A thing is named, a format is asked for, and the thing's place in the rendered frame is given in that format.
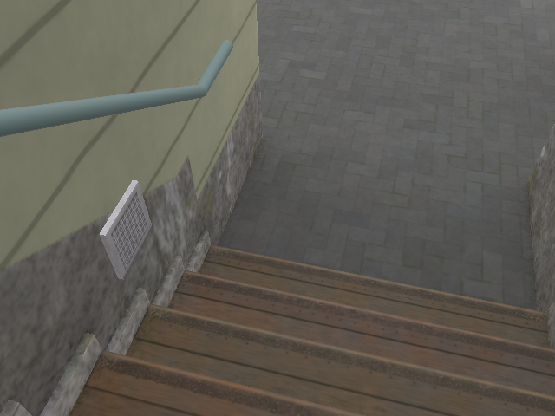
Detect stairs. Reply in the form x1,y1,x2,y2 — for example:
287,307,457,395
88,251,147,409
69,245,555,416

